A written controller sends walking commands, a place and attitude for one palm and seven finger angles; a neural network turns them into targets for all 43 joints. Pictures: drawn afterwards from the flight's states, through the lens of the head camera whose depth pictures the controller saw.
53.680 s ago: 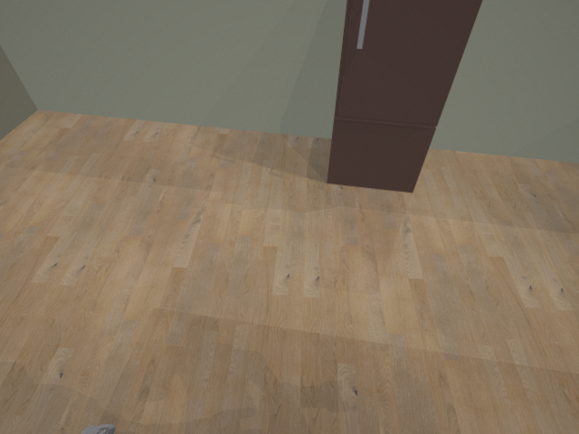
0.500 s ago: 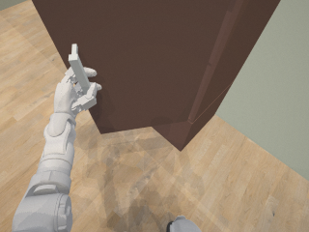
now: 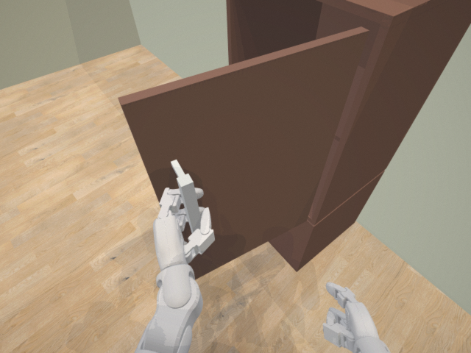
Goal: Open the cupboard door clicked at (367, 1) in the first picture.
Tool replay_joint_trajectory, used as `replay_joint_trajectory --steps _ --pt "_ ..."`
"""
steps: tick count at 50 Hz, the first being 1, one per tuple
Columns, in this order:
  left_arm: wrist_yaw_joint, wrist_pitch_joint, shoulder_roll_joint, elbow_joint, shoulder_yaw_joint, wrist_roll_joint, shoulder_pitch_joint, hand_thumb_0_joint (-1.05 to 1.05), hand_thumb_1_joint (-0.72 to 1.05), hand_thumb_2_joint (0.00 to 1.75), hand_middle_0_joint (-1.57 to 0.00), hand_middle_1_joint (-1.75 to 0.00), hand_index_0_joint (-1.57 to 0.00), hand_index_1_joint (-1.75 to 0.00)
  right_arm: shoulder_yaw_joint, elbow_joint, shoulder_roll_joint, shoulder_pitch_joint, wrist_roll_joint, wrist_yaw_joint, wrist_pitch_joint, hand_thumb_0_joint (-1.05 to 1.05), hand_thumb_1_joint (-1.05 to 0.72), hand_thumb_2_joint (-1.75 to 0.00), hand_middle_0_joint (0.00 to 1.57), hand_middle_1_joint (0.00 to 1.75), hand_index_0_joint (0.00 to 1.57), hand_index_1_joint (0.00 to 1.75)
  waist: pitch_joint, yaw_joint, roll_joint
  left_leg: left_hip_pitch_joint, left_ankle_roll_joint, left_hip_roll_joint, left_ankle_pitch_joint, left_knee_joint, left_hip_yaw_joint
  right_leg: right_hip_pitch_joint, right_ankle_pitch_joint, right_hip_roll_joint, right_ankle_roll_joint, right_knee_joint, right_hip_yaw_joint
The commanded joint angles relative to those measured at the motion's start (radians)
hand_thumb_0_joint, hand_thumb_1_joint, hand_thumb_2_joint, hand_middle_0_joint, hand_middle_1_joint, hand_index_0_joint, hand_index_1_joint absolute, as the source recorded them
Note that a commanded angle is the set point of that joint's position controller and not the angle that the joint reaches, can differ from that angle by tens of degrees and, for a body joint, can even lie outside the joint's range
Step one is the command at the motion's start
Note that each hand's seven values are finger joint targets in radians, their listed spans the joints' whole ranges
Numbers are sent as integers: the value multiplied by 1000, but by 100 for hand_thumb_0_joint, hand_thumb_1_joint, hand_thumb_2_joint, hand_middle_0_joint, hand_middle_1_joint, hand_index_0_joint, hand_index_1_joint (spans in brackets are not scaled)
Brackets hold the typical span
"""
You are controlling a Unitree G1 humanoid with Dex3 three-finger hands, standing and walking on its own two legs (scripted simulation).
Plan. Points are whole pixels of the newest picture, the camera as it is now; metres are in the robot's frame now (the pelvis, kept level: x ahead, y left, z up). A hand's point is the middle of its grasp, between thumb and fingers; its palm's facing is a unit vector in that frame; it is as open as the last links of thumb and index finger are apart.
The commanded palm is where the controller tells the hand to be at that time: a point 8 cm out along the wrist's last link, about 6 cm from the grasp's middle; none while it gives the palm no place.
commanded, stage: open thumb and fingers to let go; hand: left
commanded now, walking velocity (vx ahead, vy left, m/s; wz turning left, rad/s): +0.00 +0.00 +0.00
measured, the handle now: (188, 203) +0.35 +0.10 +0.07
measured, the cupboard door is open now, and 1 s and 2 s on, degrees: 81 82 83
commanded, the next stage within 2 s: slide the hand sideways off the handle in 0.90 s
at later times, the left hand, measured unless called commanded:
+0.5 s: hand (213, 232) +0.30 +0.05 +0.07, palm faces +0.32 -0.95 -0.02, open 10.6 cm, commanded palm +0.26 +0.10 +0.06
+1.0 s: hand (211, 230) +0.30 +0.06 +0.07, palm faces +0.30 -0.95 -0.02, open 14.4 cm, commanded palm +0.27 +0.10 +0.06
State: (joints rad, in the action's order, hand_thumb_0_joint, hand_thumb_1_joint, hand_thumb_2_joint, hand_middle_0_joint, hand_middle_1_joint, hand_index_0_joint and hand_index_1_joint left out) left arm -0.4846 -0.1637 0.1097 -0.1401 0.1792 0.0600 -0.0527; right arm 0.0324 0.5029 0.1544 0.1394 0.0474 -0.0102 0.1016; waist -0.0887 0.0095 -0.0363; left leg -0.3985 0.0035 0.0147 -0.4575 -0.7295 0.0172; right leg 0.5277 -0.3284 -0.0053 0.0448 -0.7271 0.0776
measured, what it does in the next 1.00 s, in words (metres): stands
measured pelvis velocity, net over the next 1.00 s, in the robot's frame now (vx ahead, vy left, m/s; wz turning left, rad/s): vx -0.04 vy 0.01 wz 0.02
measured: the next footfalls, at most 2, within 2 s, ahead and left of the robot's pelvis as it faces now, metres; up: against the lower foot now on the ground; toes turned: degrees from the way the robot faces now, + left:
none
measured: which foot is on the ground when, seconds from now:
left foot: down 0.00-1.00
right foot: down 0.00-1.00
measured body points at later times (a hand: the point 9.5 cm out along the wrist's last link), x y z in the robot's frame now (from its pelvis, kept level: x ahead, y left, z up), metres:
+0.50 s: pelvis -0.03 -0.02 -0.01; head +0.00 -0.04 +0.44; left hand +0.27 +0.10 +0.07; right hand +0.13 -0.24 -0.12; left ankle -0.06 +0.12 -0.71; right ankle +0.02 -0.09 -0.71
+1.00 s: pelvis -0.04 +0.01 -0.01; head -0.01 -0.01 +0.44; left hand +0.28 +0.11 +0.07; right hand +0.12 -0.21 -0.12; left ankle -0.06 +0.12 -0.71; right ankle +0.02 -0.09 -0.71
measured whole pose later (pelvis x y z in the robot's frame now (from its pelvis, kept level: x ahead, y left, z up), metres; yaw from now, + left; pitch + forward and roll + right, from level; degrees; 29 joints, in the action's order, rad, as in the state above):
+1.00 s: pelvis -0.04 +0.01 -0.01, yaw +1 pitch +7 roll +1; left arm -0.56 -0.22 0.13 -0.38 0.19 0.07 0.20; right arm 0.02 0.62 0.20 0.19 0.06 0.00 0.03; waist -0.08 0.00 -0.04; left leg -0.51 -0.01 -0.02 -0.43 -0.81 0.01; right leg 0.62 -0.30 0.03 0.04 -0.79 0.08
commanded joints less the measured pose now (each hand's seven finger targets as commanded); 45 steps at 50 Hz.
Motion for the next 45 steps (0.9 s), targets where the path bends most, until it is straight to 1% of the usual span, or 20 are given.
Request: replay_joint_trajectory --steps 1,3,4,5,8,9,12,15,17,19,21,24,26,27,31,32,34,39,42,45 --pt "-46 -78 64 293 59 50 153 0 90 90 -40 -135 -40 -135 -49 -117 97 -30 11 6 -58 0 -90 -90 20 30 20 30 -223 4 105 -63 -3 -23 336 41 -5 -278 387 33 -12 56 -53" --pt "-53 -74 93 289 95 53 165 0 90 90 -40 -135 -40 -135 -52 -112 100 -39 9 0 -70 0 -90 -90 20 30 20 30 -220 10 96 -69 -4 -25 322 26 -9 -257 368 35 -12 52 -55" --pt "-63 -77 52 283 66 55 282 0 90 90 -40 -135 -40 -135 -51 -95 106 -37 11 6 -73 0 -90 -90 20 30 20 30 -223 26 99 -78 -6 -29 305 14 -12 -236 347 40 -15 50 -61" --pt "-66 -78 44 271 49 54 269 0 83 87 -40 -134 -40 -134 -55 -92 104 -34 14 10 -78 0 -90 -90 20 30 20 30 -249 12 112 -83 -6 -30 304 10 -12 -251 345 39 -17 47 -65" --pt "-57 -74 49 244 52 46 249 0 62 78 -38 -132 -38 -132 -56 -88 104 -31 10 15 -84 0 -90 -90 20 30 20 30 -263 2 109 -91 -5 -35 302 12 -10 -265 348 43 -15 47 -70" --pt "-52 -73 57 228 59 45 258 0 55 75 -38 -131 -38 -131 -56 -83 105 -27 9 16 -87 0 -90 -90 20 30 20 30 -256 10 132 -94 -7 -35 300 10 -10 -264 353 44 -19 51 -72" --pt "-42 -73 42 205 43 38 294 0 34 66 -36 -129 -36 -129 -57 -78 112 -25 8 23 -95 0 -90 -90 20 30 20 30 -255 9 155 -109 -10 -37 270 13 -10 -262 306 50 -25 65 -84" --pt "-36 -75 29 170 22 29 332 0 13 57 -35 -127 -35 -127 -53 -72 114 -34 6 29 -101 0 -90 -90 20 30 20 30 -223 8 174 -127 -13 -42 217 20 -8 -250 209 58 -30 101 -106" --pt "-32 -84 12 166 4 28 346 0 -1 51 -33 -125 -33 -125 -55 -69 114 -34 7 31 -106 0 -90 -90 20 30 20 30 -240 -2 152 -126 -13 -43 208 26 -6 -257 180 59 -28 106 -115" --pt "-29 -90 26 148 10 21 367 0 -15 45 -32 -124 -32 -124 -52 -65 113 -37 5 30 -112 0 -90 -90 20 30 20 30 -229 3 156 -128 -15 -44 188 28 -5 -245 143 60 -30 116 -116" --pt "-26 -97 2 124 -21 9 358 0 -29 39 -32 -122 -32 -122 -53 -63 116 -39 3 31 -116 0 -90 -90 20 30 20 30 -225 -5 166 -139 -14 -45 170 32 -5 -251 105 62 -30 131 -126" --pt "-28 -104 12 101 -12 8 443 0 -50 30 -30 -120 -30 -120 -48 -58 116 -49 2 33 -121 0 -90 -90 20 30 20 30 -202 9 146 -142 -17 -47 128 34 -3 -215 13 64 -30 147 -132" --pt "-35 -111 13 82 -15 14 460 0 -50 30 -30 -120 -30 -120 -50 -52 118 -44 4 32 -125 0 -90 -90 20 30 20 30 -204 9 137 -132 -16 -45 125 40 -6 -203 1 58 -25 144 -118" --pt "-37 -111 17 57 -18 9 454 0 -50 30 -29 -115 -29 -115 -50 -52 116 -44 5 32 -127 0 -90 -90 20 30 20 30 -210 6 157 -139 -17 -45 127 40 -6 -208 8 57 -27 139 -117" --pt "-46 -116 9 17 -29 12 516 0 -50 30 -26 -95 -26 -95 -48 -45 119 -46 3 32 -127 0 -90 -90 20 30 20 30 -191 15 147 -146 -16 -46 93 45 -7 -183 -51 58 -25 151 -115" --pt "-48 -116 27 1 -18 14 513 0 -50 30 -25 -90 -25 -90 -47 -47 119 -46 5 31 -127 0 -90 -90 20 30 20 30 -196 12 152 -144 -17 -45 91 52 -10 -176 -53 52 -23 140 -101" --pt "-55 -121 29 -2 -18 16 538 0 -50 30 -23 -80 -23 -80 -48 -46 120 -42 7 29 -129 0 -90 -90 20 30 20 30 -216 13 134 -137 -17 -44 107 48 -7 -174 -17 48 -22 122 -91" --pt "-69 -125 34 -18 -16 26 560 0 -50 30 -19 -55 -19 -55 -50 -46 122 -32 11 24 -127 0 -90 -90 20 30 20 30 -232 13 140 -136 -15 -39 135 50 -12 -169 32 39 -17 94 -68" --pt "-80 -119 58 -35 1 29 582 0 -50 30 -17 -40 -17 -40 -48 -42 124 -33 9 22 -126 0 -90 -90 20 30 20 30 -205 20 129 -135 -13 -35 127 54 -20 -133 17 34 -13 83 -51" --pt "-90 -115 88 -42 29 36 606 0 -50 30 -15 -30 -15 -30 -49 -39 125 -29 11 18 -127 0 -90 -90 20 30 20 30 -216 25 132 -129 -12 -34 129 51 -25 -116 17 29 -11 68 -40"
